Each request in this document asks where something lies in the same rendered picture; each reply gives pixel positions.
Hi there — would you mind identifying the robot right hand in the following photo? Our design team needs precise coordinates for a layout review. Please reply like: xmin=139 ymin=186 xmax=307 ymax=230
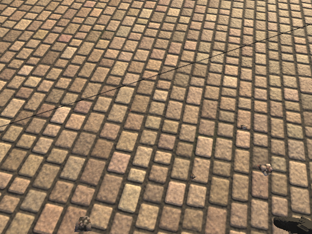
xmin=273 ymin=216 xmax=312 ymax=234

